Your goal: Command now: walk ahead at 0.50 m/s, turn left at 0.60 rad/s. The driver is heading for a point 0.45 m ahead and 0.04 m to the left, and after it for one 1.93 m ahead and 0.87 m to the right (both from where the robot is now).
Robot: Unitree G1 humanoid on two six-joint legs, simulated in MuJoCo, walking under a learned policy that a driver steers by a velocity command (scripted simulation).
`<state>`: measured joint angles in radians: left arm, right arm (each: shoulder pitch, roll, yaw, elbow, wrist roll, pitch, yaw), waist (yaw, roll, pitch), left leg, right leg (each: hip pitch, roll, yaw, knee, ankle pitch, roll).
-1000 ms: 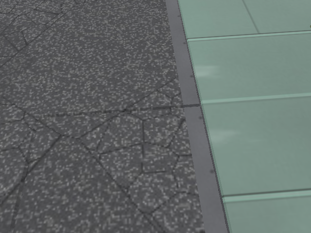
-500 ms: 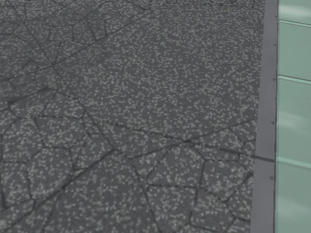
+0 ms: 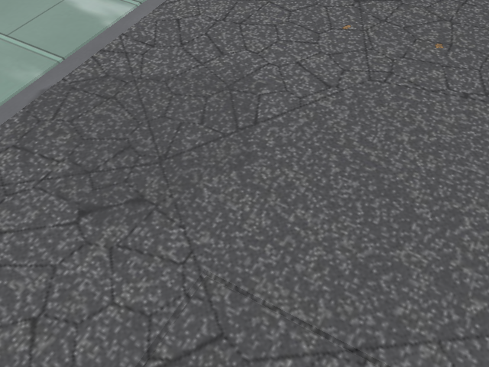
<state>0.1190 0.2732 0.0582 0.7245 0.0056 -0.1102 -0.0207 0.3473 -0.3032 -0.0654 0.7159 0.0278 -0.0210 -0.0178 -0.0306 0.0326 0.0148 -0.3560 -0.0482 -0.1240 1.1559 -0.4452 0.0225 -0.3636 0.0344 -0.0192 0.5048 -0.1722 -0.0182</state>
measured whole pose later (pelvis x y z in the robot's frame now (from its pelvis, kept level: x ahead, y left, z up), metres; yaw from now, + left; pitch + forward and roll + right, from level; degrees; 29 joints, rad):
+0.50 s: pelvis +0.25 +0.08 -0.01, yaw +17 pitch +1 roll -1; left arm 0.26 0.32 0.06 0.82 -0.03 -0.07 0.00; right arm 0.11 -0.30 -0.06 0.60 0.00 -0.03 0.04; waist 0.04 -0.01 0.09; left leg -0.45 -0.04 0.03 0.61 -0.18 0.08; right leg -0.30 -0.07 -0.02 1.18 -0.49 0.03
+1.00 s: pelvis +0.41 +0.09 +0.00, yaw +5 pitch +2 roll +1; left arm 0.17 0.30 0.07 0.70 0.01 -0.01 -0.02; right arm 0.10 -0.29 -0.07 0.77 -0.01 0.01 -0.03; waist 0.02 0.01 0.06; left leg -0.39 -0.02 0.03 1.03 -0.54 -0.02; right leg -0.41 0.02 -0.01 0.58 -0.21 -0.06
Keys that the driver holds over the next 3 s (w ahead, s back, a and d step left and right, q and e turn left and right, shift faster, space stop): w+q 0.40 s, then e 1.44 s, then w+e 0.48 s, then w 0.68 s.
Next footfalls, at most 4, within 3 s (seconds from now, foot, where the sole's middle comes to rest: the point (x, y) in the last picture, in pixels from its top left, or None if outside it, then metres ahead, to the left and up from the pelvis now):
0.40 left None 0.35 0.19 -0.77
0.92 right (251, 356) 0.51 0.01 -0.77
1.34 left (162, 359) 0.51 0.24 -0.77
1.78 right None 0.42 -0.01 -0.77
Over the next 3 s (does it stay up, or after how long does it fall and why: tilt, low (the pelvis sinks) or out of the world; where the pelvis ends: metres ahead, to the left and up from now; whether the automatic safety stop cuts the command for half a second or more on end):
stays up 0.72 -0.23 0.02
